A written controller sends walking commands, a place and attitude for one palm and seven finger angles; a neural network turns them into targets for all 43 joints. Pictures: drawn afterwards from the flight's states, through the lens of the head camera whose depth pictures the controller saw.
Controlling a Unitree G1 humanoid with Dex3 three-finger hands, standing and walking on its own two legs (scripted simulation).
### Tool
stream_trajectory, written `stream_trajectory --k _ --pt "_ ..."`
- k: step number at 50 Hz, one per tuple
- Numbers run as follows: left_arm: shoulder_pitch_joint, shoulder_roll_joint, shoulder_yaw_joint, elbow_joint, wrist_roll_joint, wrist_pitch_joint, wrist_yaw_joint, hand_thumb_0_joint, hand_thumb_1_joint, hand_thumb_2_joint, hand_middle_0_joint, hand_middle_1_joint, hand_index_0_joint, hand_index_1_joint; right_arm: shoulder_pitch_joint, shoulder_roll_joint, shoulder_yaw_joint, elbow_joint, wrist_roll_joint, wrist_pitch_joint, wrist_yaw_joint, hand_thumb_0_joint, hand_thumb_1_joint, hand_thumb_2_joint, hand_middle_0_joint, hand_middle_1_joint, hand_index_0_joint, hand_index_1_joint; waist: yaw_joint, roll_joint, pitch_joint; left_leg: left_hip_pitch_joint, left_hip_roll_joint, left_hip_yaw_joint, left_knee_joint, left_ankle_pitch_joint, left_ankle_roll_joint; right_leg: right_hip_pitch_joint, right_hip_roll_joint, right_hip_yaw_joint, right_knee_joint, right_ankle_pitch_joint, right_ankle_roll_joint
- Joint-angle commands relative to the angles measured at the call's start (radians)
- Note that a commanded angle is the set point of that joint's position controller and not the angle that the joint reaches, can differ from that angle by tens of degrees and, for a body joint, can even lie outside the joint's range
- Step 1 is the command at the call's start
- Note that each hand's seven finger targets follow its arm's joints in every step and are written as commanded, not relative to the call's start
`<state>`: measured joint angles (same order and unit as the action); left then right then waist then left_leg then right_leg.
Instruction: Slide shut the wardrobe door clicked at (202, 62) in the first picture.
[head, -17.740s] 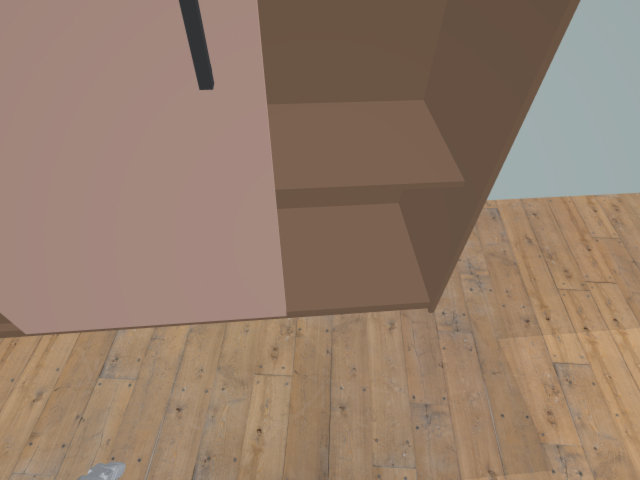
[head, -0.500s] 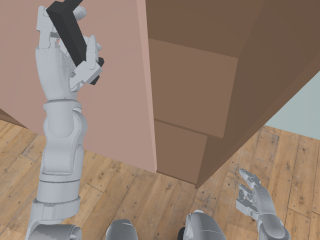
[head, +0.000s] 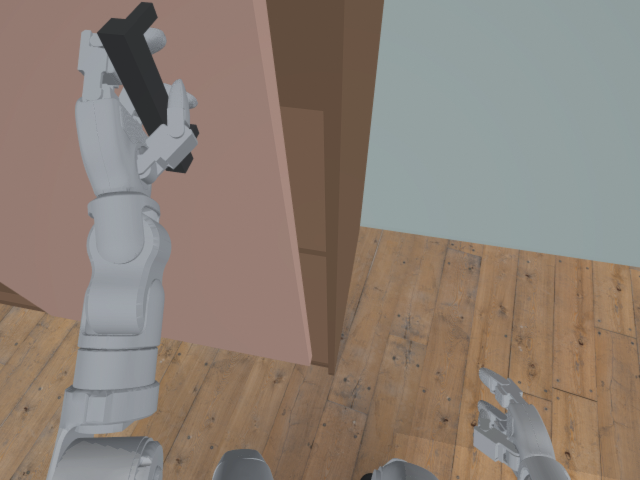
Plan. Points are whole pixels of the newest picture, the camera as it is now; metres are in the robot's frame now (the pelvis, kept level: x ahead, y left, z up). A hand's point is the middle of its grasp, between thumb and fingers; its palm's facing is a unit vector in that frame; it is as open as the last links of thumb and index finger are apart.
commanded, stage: step sideways, sliding the door along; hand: left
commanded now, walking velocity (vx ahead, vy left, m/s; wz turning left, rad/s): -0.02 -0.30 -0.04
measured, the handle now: (162, 94) +0.40 +0.22 +0.24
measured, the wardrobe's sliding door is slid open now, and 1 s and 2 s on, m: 0.05 0.00 0.00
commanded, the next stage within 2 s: stop walking and hold the door there in 0.60 s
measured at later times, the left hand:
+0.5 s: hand (243, 135) +0.36 +0.13 +0.23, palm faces +0.46 -0.89 -0.05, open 6.9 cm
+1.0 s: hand (236, 137) +0.36 +0.14 +0.23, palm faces +0.50 -0.84 -0.18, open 7.1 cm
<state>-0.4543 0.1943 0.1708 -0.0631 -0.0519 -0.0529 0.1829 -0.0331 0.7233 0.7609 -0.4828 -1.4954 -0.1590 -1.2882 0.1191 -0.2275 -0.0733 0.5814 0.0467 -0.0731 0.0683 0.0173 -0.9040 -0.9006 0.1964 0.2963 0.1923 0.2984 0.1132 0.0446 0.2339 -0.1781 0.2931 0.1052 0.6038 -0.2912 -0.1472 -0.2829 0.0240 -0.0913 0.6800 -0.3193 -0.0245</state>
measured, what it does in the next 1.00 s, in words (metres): steps to the right: left foot, then left foot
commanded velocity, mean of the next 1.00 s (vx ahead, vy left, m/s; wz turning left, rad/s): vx -0.05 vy -0.18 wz -0.01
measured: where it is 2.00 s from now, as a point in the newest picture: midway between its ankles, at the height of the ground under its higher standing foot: outside the picture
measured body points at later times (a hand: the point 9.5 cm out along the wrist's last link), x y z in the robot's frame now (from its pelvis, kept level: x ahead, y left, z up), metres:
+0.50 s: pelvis -0.03 -0.10 +0.01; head +0.02 -0.12 +0.46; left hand +0.33 +0.18 +0.24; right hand +0.17 -0.32 -0.10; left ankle -0.05 +0.11 -0.71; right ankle +0.04 -0.09 -0.71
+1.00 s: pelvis -0.01 -0.13 +0.02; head +0.00 -0.15 +0.47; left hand +0.33 +0.18 +0.24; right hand +0.16 -0.40 -0.06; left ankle +0.00 +0.03 -0.71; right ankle +0.02 -0.13 -0.71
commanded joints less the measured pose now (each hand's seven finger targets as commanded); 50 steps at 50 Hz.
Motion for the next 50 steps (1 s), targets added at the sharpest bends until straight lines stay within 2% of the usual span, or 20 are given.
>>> stream_trajectory --k 1,2,5,8,11,13,17,20,22,23,26,28,31,34,35,36,39,42,44,50 --pt "-0.462 -0.01 -0.306 -0.326 0.005 -0.151 -0.123 0.0 0.9 0.9 -0.45 -1.4 -0.45 -1.4 -0.1 -0.087 -0.022 -0.137 0.033 -0.03 -0.005 0.0 -0.9 -0.9 0.2 0.3 0.2 0.3 -0.144 0.027 -0.525 0.15 -0.003 0.016 0.1 0.393 0.161 0.187 -0.109 0.123 -0.186 0.476 0.005" --pt "-0.463 0.006 -0.301 -0.3 0.005 -0.142 -0.119 0.0 0.9 0.9 -0.45 -1.4 -0.45 -1.4 -0.107 -0.07 -0.023 -0.139 0.032 -0.022 -0.018 0.0 -0.9 -0.9 0.2 0.3 0.2 0.3 -0.148 -0.185 -0.521 0.057 -0.115 0.002 0.182 0.062 0.132 0.182 -0.193 0.3 -0.238 0.668 -0.04" --pt "-0.452 0.041 -0.257 -0.368 -0.01 -0.147 -0.097 0.0 0.9 0.9 -0.45 -1.4 -0.45 -1.4 -0.119 -0.046 0.004 -0.116 0.009 -0.022 -0.046 0.0 -0.9 -0.9 0.2 0.3 0.2 0.3 -0.146 -0.154 -0.528 -0.039 -0.194 -0.104 0.176 -0.212 0.159 0.186 -0.255 0.369 -0.286 0.607 -0.09" --pt "-0.479 0.07 -0.219 -0.38 -0.011 -0.163 -0.085 0.0 0.9 0.9 -0.45 -1.4 -0.45 -1.4 -0.118 -0.062 -0.001 -0.098 -0.004 -0.021 -0.064 0.0 -0.9 -0.9 0.2 0.3 0.2 0.3 -0.154 -0.152 -0.609 0.106 -0.144 -0.068 -0.155 0.082 0.165 0.284 -0.199 0.253 -0.183 0.702 -0.071" --pt "-0.478 -0.006 -0.287 -0.348 -0.031 -0.171 -0.122 0.0 0.9 0.9 -0.45 -1.4 -0.45 -1.4 -0.131 -0.101 -0.018 -0.128 -0.002 -0.02 -0.042 0.0 -0.9 -0.9 0.2 0.3 0.2 0.3 -0.128 0.154 -0.622 0.328 0.182 -0.227 -0.171 0.766 0.294 0.06 -0.072 0.129 -0.046 0.22 0.028" --pt "-0.56 -0.034 -0.326 -0.343 -0.02 -0.168 -0.131 0.0 0.9 0.9 -0.45 -1.4 -0.45 -1.4 -0.143 -0.081 0.0 -0.146 0.001 -0.014 -0.031 0.0 -0.9 -0.9 0.2 0.3 0.2 0.3 -0.126 0.318 -0.542 0.222 0.142 -0.143 -0.134 0.776 0.277 0.109 -0.057 0.093 -0.069 0.083 0.01" --pt "-0.567 0.03 -0.26 -0.249 -0.01 -0.128 -0.124 0.0 0.9 0.9 -0.45 -1.4 -0.45 -1.4 -0.105 -0.097 -0.007 -0.14 0.024 -0.007 -0.031 0.0 -0.9 -0.9 0.2 0.3 0.2 0.3 -0.127 0.144 -0.58 0.197 0.038 -0.058 0.002 0.611 0.213 0.249 -0.062 0.112 -0.194 0.389 0.009" --pt "-0.563 0.051 -0.251 -0.205 -0.02 -0.104 -0.109 0.0 0.9 0.9 -0.45 -1.4 -0.45 -1.4 -0.103 -0.073 -0.002 -0.127 0.037 0.002 -0.046 0.0 -0.9 -0.9 0.2 0.3 0.2 0.3 -0.141 -0.102 -0.563 0.062 -0.138 -0.034 0.05 -0.006 0.172 0.278 -0.187 0.328 -0.324 0.617 0.02" --pt "-0.563 0.065 -0.236 -0.224 -0.031 -0.112 -0.096 0.0 0.9 0.9 -0.45 -1.4 -0.45 -1.4 -0.087 -0.055 0.008 -0.108 0.048 -0.011 -0.051 0.0 -0.9 -0.9 0.2 0.3 0.2 0.3 -0.135 -0.11 -0.549 0.037 -0.189 -0.027 0.001 -0.204 0.18 0.272 -0.18 0.334 -0.404 0.567 0.287" --pt "-0.566 0.069 -0.238 -0.245 -0.035 -0.11 -0.083 0.0 0.9 0.9 -0.45 -1.4 -0.45 -1.4 -0.078 -0.065 0.008 -0.085 0.048 -0.023 -0.06 0.0 -0.9 -0.9 0.2 0.3 0.2 0.3 -0.152 -0.112 -0.543 0.101 -0.174 -0.015 -0.126 -0.126 0.189 0.256 -0.134 0.245 -0.371 0.589 0.321" --pt "-0.539 0.06 -0.209 -0.259 -0.052 -0.108 -0.096 0.0 0.9 0.9 -0.45 -1.4 -0.45 -1.4 -0.143 -0.112 -0.006 -0.121 -0.008 0.002 -0.059 0.0 -0.9 -0.9 0.2 0.3 0.2 0.3 -0.113 0.279 -0.592 0.193 0.224 -0.289 -0.255 0.58 0.322 0.113 -0.063 0.14 0.075 0.069 0.056" --pt "-0.541 0.1 -0.184 -0.266 -0.036 -0.106 -0.101 0.0 0.9 0.9 -0.45 -1.4 -0.45 -1.4 -0.117 -0.107 -0.01 -0.13 0.0 0.01 -0.045 0.0 -0.9 -0.9 0.2 0.3 0.2 0.3 -0.11 0.271 -0.523 0.262 0.162 -0.151 -0.158 0.714 0.276 0.058 -0.059 0.122 -0.032 0.029 0.029" --pt "-0.539 0.106 -0.193 -0.245 -0.02 -0.102 -0.109 0.0 0.9 0.9 -0.45 -1.4 -0.45 -1.4 -0.08 -0.118 -0.002 -0.134 0.026 0.004 -0.037 0.0 -0.9 -0.9 0.2 0.3 0.2 0.3 -0.13 0.134 -0.565 0.28 0.029 -0.07 0.038 0.794 0.209 0.223 -0.05 0.073 -0.263 0.431 0.022" --pt "-0.507 0.148 -0.156 -0.228 -0.025 -0.096 -0.1 0.0 0.9 0.9 -0.45 -1.4 -0.45 -1.4 -0.094 -0.078 0.0 -0.138 0.046 0.0 -0.046 0.0 -0.9 -0.9 0.2 0.3 0.2 0.3 -0.135 -0.045 -0.561 -0.005 -0.16 -0.059 0.165 -0.09 0.16 0.371 -0.236 0.345 -0.278 1.008 -0.015" --pt "-0.5 0.148 -0.156 -0.245 -0.031 -0.109 -0.091 0.0 0.9 0.9 -0.45 -1.4 -0.45 -1.4 -0.082 -0.062 0.012 -0.136 0.045 -0.002 -0.047 0.0 -0.9 -0.9 0.2 0.3 0.2 0.3 -0.127 -0.012 -0.555 -0.057 -0.177 -0.091 0.146 -0.209 0.166 0.378 -0.26 0.354 -0.283 1.009 0.138" --pt "-0.265 0.773 0.451 0.118 0.003 -0.108 -0.027 0.0 0.9 0.9 -0.45 -1.4 -0.45 -1.4 -0.006 -0.135 -0.016 -0.045 0.017 0.017 -0.072 0.0 -0.9 -0.9 0.2 0.3 0.2 0.3 -0.082 -0.057 -0.568 -0.147 -0.178 -0.071 0.154 -0.233 0.168 0.398 -0.271 0.387 -0.298 0.966 0.232" --pt "-0.259 0.506 0.234 -0.042 -0.006 -0.136 -0.039 0.0 0.9 0.9 -0.45 -1.4 -0.45 -1.4 -0.059 -0.098 0.027 -0.089 0.008 0.022 -0.089 0.0 -0.9 -0.9 0.2 0.3 0.2 0.3 -0.1 -0.031 -0.618 -0.111 -0.205 -0.091 -0.03 -0.118 0.171 0.494 -0.239 0.3 -0.246 0.982 0.012" --pt "-0.151 0.51 0.263 -0.009 -0.008 -0.14 -0.025 0.0 0.9 0.9 -0.45 -1.4 -0.45 -1.4 -0.065 -0.108 0.024 -0.109 0.027 0.014 -0.095 0.0 -0.9 -0.9 0.2 0.3 0.2 0.3 -0.091 -0.116 -0.617 -0.075 -0.205 -0.071 -0.104 0.017 0.192 0.517 -0.211 0.316 -0.279 1.007 0.223" --pt "-0.129 0.456 0.21 -0.029 -0.012 -0.126 -0.029 0.0 0.9 0.9 -0.45 -1.4 -0.45 -1.4 -0.073 -0.127 0.025 -0.112 0.027 0.014 -0.103 0.0 -0.9 -0.9 0.2 0.3 0.2 0.3 -0.103 -0.09 -0.589 0.026 -0.162 -0.1 -0.188 0.205 0.202 0.438 -0.192 0.28 -0.263 0.936 0.134" --pt "-0.064 0.492 0.23 -0.018 0.003 -0.101 -0.027 0.0 0.9 0.9 -0.45 -1.4 -0.45 -1.4 -0.061 -0.149 0.026 -0.104 0.018 0.016 -0.114 0.0 -0.9 -0.9 0.2 0.3 0.2 0.3 -0.114 0.074 -0.512 0.06 -0.124 -0.104 -0.17 0.266 0.208 0.279 -0.147 0.292 -0.328 0.577 0.115"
